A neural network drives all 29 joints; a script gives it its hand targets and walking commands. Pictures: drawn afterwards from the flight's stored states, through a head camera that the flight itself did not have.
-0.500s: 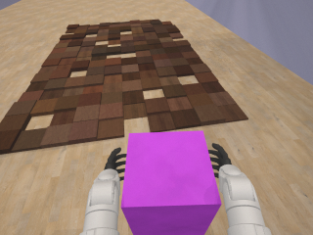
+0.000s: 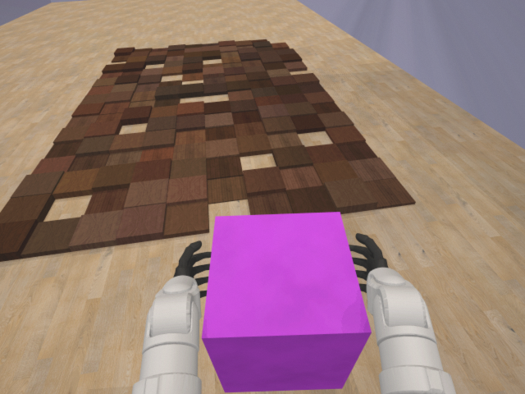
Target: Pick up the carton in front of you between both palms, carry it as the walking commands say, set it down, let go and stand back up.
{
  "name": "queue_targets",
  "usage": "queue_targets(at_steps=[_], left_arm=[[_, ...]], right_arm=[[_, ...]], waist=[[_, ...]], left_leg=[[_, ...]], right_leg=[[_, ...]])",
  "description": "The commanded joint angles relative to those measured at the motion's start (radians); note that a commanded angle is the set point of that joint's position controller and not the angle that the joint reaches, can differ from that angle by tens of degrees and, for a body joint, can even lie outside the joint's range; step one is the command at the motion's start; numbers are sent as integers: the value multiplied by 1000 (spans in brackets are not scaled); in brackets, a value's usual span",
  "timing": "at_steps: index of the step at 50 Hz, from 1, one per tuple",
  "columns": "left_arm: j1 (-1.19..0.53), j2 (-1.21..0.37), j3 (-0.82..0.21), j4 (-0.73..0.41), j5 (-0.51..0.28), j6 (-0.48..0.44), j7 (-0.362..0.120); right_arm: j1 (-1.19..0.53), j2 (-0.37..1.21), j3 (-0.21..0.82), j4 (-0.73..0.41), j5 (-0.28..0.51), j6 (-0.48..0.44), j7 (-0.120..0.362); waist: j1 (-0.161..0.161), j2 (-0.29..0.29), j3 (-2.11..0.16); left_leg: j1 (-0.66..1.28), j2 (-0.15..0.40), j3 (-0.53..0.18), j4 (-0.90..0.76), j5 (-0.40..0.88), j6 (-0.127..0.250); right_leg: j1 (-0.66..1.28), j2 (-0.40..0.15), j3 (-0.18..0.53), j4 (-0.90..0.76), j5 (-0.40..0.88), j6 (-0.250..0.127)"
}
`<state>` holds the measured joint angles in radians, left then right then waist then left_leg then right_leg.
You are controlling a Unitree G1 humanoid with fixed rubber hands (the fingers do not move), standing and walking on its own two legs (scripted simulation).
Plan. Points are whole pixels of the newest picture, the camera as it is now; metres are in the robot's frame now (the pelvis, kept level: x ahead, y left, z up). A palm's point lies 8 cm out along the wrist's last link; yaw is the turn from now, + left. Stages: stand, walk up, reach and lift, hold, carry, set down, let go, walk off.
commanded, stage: hold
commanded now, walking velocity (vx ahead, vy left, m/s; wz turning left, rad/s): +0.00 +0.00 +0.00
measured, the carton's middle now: (280, 305) +0.30 +0.00 -0.02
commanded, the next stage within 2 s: carry in 0.12 s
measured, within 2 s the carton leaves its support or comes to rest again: neither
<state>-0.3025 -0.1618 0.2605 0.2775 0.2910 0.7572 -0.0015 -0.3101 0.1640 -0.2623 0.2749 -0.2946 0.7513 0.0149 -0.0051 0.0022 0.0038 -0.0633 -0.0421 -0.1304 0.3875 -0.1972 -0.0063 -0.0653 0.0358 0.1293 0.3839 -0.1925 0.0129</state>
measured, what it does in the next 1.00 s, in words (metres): walks ahead: right foot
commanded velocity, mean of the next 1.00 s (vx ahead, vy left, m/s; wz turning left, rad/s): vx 0.46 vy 0.00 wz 0.00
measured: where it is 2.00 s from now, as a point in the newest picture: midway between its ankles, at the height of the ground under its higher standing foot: (271, 249)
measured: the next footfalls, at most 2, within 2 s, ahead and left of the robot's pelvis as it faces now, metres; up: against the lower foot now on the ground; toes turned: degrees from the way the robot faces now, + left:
right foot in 0.66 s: +0.22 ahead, -0.11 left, +0.00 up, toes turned -9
left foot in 1.02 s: +0.59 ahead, +0.08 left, +0.00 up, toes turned +10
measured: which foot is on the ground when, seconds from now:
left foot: down 0.00-0.68, up 0.70-1.00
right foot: down 0.00-0.48, up 0.50-0.64, down 0.66-1.00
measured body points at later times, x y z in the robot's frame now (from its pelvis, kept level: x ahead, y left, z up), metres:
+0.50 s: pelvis +0.09 -0.01 -0.01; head +0.07 -0.01 +0.44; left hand +0.38 +0.15 +0.07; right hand +0.40 -0.15 +0.07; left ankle +0.07 +0.10 -0.75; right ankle +0.02 -0.13 -0.74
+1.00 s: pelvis +0.39 -0.01 -0.02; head +0.39 -0.01 +0.43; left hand +0.66 +0.16 +0.06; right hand +0.68 -0.15 +0.06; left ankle +0.53 +0.09 -0.73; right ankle +0.19 -0.10 -0.74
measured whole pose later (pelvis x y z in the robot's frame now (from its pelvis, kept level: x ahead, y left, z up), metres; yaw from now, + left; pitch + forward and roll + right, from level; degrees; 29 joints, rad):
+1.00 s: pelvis +0.39 -0.01 -0.02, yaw +0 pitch +4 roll +2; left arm -0.17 -0.14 0.12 -0.35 0.10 1.22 0.10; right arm -0.18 0.14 -0.10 -0.35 -0.12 1.21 -0.09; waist 0.04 -0.02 -0.09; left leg -0.56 0.02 0.23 0.53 -0.10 0.03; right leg 0.09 -0.07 -0.16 0.32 -0.46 0.02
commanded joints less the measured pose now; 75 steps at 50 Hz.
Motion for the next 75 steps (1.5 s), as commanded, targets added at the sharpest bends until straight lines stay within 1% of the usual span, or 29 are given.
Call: queue_targets(at_steps=[1,5,6,9,14,15,17,18,20,23,25,26,28,32,33,34,35,36,39,47,50,51,52,53,54,57,60,67,75], left_arm=[[-554,-928,-555,-19,-276,-34,-252],[-544,-928,-554,-23,-275,-32,-250],[-546,-925,-569,-44,-273,-29,-248],[-566,-922,-608,-105,-313,-22,-238],[-555,-908,-751,-256,-423,61,-214],[-563,-894,-771,-288,-444,89,-208],[-537,-853,-787,-317,-470,149,-193],[-513,-831,-784,-324,-472,181,-182],[-496,-808,-806,-404,-491,240,-159],[-449,-826,-847,-515,-544,310,-141],[-487,-847,-871,-583,-588,362,-156],[-473,-856,-876,-593,-610,383,-166],[-452,-872,-873,-601,-635,404,-180],[-317,-869,-858,-650,-611,429,-168],[-331,-858,-858,-666,-605,434,-163],[-297,-845,-841,-650,-590,441,-155],[-316,-834,-824,-645,-567,442,-146],[-334,-832,-816,-666,-568,452,-139],[-363,-836,-839,-702,-583,472,-132],[-331,-857,-870,-684,-631,472,-184],[-340,-851,-874,-688,-627,464,-194],[-348,-847,-876,-687,-622,461,-197],[-359,-832,-876,-677,-611,459,-201],[-365,-847,-889,-688,-621,463,-201],[-364,-847,-886,-674,-612,457,-200],[-347,-927,-886,-655,-604,424,-194],[-270,-962,-886,-639,-574,392,-179],[-230,-930,-898,-692,-546,375,-144],[-426,-726,-884,-755,-609,463,-130]], right_arm=[[-511,931,546,12,261,-24,242],[-503,928,545,8,260,-24,241],[-510,930,555,-3,265,-20,237],[-514,918,596,-73,295,-13,220],[-475,883,715,-236,376,73,176],[-483,868,741,-274,396,102,169],[-517,841,787,-334,437,166,159],[-542,836,803,-355,467,199,159],[-533,852,850,-391,538,256,159],[-437,868,864,-433,591,320,149],[-366,848,837,-455,554,350,134],[-336,851,833,-483,541,369,125],[-358,851,845,-585,535,397,111],[-323,884,866,-680,571,438,123],[-308,865,874,-682,581,445,127],[-349,828,879,-710,592,459,133],[-409,814,889,-737,618,477,142],[-428,808,895,-724,636,486,149],[-364,822,866,-662,631,492,153],[-247,878,835,-613,523,466,117],[-249,882,846,-613,525,453,122],[-262,878,849,-618,528,450,126],[-257,882,851,-615,526,452,130],[-266,871,843,-591,521,443,137],[-257,900,846,-585,545,439,142],[-304,973,889,-625,584,416,154],[-289,983,914,-652,611,402,168],[-237,891,904,-695,623,403,191],[-374,699,849,-721,596,469,136]], waist=[[0,1,-201],[0,1,-207],[9,21,-204],[9,44,-190],[5,118,-301],[5,63,-284],[23,-222,-247],[29,-269,-194],[32,-188,-214],[2,-73,-363],[-16,274,-341],[-19,261,-295],[-31,140,-300],[8,111,-354],[10,47,-382],[39,-142,-385],[41,-343,-342],[41,-236,-304],[44,-45,-324],[29,-164,-218],[2,-176,-314],[-16,-137,-361],[-39,-12,-396],[-20,247,-440],[-20,190,-415],[-9,13,-377],[-2,63,-382],[-15,117,-265],[-11,170,-218]], left_leg=[[18,-44,63,-74,50,-2],[27,-45,63,-75,76,-4],[-89,110,13,-10,-77,14],[-219,128,-51,-83,-557,42],[-187,180,-45,-61,-434,76],[-250,156,3,-4,-446,66],[-480,56,188,321,-317,2],[-589,50,215,331,-301,-4],[-517,66,227,195,-264,9],[10,67,242,-10,-61,17],[259,373,-228,-98,-65,172],[301,423,-287,-93,89,241],[333,417,-207,-55,241,238],[15,263,154,15,89,88],[-178,222,241,120,74,49],[-385,147,329,386,-46,-9],[-661,59,307,541,-265,-30],[-765,94,220,665,-359,-1],[-806,147,185,652,-259,32],[-449,36,385,169,103,24],[-71,-29,450,94,160,48],[103,-2,422,100,88,50],[210,181,158,60,-123,60],[353,465,-381,-129,-243,213],[303,485,-443,-192,-184,256],[142,400,-150,-156,96,187],[100,355,5,-193,115,150],[183,279,187,-189,375,131],[171,250,313,-12,757,104]], right_leg=[[26,50,-70,-66,57,0],[31,51,-70,-66,79,1],[-89,-101,-33,19,-82,-14],[-201,-70,-48,39,-468,-19],[-186,-38,-179,105,-252,-8],[-151,-76,-130,36,-313,-21],[-15,-276,187,-157,-481,-103],[28,-351,307,-187,-415,-160],[21,-344,214,-128,-162,-178],[-221,-196,-104,92,-152,-83],[-600,-78,-274,421,-244,6],[-725,-75,-251,426,-375,-1],[-743,-84,-232,356,-402,-10],[-191,-23,-353,-5,-21,-11],[84,-51,-325,-12,9,-24],[220,-254,13,-143,-195,-85],[352,-423,327,-158,-15,-212],[373,-477,344,-128,148,-272],[381,-413,125,-90,360,-199],[128,-255,-243,-129,590,-102],[29,-222,-356,127,741,-47],[-72,-194,-367,292,606,-33],[-205,-161,-344,537,320,-15],[-492,-23,-276,805,-203,16],[-563,-55,-158,931,-258,-7],[-556,-166,-124,858,-130,-50],[-518,-159,-164,698,-74,-36],[-628,-120,-284,354,86,-6],[-364,-26,-395,143,162,-72]])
